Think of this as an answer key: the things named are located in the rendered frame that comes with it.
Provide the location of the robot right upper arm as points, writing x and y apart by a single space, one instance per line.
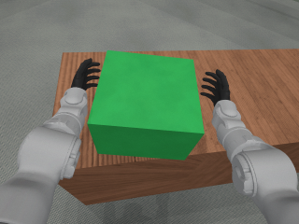
268 178

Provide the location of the robot right hand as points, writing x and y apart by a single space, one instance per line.
221 90

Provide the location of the robot right forearm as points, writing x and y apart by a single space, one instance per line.
233 134

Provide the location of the robot left forearm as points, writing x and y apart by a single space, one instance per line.
70 118

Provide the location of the robot left upper arm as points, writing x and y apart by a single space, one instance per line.
48 157

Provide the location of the pedestal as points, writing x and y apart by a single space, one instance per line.
263 84

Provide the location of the robot left hand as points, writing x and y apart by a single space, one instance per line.
81 77

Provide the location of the carton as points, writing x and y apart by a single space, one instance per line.
146 106

